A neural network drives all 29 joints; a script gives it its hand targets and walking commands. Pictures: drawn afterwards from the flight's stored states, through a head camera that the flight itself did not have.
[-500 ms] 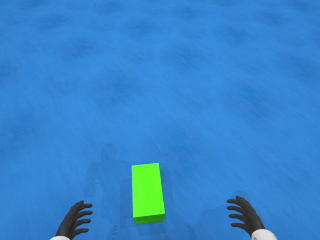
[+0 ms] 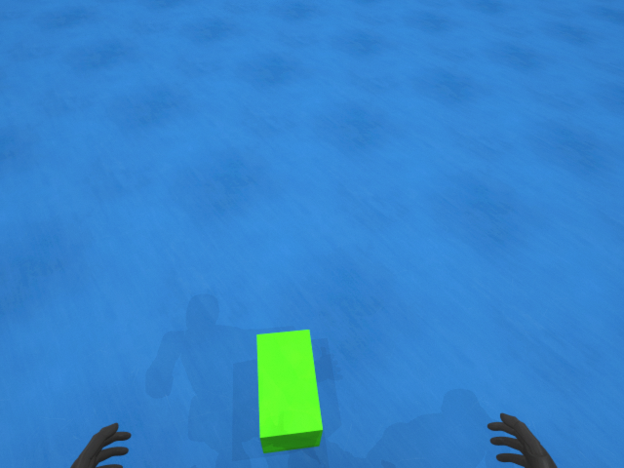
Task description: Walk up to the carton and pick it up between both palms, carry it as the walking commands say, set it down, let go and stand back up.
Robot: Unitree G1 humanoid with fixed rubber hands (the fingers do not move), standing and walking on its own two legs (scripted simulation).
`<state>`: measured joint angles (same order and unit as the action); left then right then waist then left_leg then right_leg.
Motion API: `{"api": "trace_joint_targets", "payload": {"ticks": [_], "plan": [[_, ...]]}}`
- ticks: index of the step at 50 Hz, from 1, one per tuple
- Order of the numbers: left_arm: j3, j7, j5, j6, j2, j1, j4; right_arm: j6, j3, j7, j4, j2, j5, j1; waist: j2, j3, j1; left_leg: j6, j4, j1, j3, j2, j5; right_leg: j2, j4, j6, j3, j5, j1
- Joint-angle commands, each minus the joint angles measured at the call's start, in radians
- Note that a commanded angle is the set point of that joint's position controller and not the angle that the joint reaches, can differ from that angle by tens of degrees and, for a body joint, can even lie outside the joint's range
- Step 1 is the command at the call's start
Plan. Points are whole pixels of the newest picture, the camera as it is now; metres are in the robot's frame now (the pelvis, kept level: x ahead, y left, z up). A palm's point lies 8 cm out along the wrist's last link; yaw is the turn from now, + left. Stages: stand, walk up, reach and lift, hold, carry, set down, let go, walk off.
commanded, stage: stand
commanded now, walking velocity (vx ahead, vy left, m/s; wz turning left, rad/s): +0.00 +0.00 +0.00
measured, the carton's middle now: (287, 389) +0.47 +0.04 -0.69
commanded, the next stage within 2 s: none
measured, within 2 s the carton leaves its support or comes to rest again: neither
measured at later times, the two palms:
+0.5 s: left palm out of the picture +0.13 +0.29 -0.09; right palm out of the picture +0.12 -0.29 -0.09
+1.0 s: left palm out of the picture +0.10 +0.30 -0.09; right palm out of the picture +0.08 -0.31 -0.09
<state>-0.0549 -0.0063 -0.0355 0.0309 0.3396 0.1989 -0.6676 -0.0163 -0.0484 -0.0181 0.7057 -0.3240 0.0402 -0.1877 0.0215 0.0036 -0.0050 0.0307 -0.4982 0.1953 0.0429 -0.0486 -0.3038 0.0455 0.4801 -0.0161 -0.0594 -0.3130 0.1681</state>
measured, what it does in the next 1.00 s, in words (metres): stands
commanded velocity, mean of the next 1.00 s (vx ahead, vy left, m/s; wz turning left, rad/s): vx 0.00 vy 0.00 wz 0.00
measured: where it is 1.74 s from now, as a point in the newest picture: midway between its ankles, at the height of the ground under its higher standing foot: outside the picture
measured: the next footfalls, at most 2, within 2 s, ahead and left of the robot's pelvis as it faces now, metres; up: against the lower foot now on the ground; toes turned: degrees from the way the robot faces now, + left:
none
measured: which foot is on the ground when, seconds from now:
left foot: down 0.00-1.00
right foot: down 0.00-1.00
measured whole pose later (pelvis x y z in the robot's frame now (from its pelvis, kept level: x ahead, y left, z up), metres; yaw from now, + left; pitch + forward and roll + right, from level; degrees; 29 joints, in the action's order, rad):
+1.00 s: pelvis -0.01 +0.00 +0.01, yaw -1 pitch -2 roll +0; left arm -0.01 -0.02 -0.02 -0.01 0.37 0.14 -0.94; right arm 0.01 -0.02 -0.02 0.98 -0.36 0.02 -0.13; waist 0.01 0.02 0.00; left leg 0.03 -0.36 0.10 0.03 -0.04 -0.22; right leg 0.04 0.35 -0.01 -0.07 -0.23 0.09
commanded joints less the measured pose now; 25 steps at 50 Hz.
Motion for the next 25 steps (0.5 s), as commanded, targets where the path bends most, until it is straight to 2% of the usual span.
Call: {"api": "trace_joint_targets", "payload": {"ticks": [1,14,25], "plan": [[-0.023,-0.009,0.001,-0.026,0.119,-0.048,0.046,0.022,-0.029,-0.007,-0.041,-0.137,-0.002,0.048,-0.036,-0.067,0.004,-0.023,0.072,-0.036,0.094,0.114,0.316,-0.094,-0.048,0.009,-0.075,0.274,-0.02],[-0.008,-0.021,0.007,-0.034,0.152,-0.051,-0.052,0.029,-0.017,-0.014,0.058,-0.169,-0.007,0.052,-0.027,-0.066,0.01,-0.017,0.082,-0.092,0.097,0.124,0.446,-0.108,-0.052,0.006,-0.082,0.366,-0.044],[0.001,-0.024,0.01,-0.039,0.162,-0.071,-0.114,0.03,-0.008,-0.015,0.122,-0.178,-0.012,0.068,-0.02,-0.049,0.01,-0.014,0.116,-0.101,0.096,0.129,0.407,-0.118,-0.09,0.002,-0.092,0.353,-0.058]]}}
